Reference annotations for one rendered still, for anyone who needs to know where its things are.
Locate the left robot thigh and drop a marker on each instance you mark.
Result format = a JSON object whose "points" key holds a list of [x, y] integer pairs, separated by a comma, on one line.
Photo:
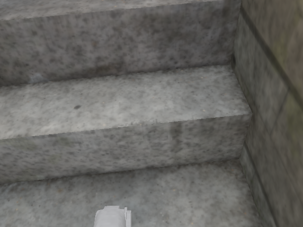
{"points": [[113, 216]]}

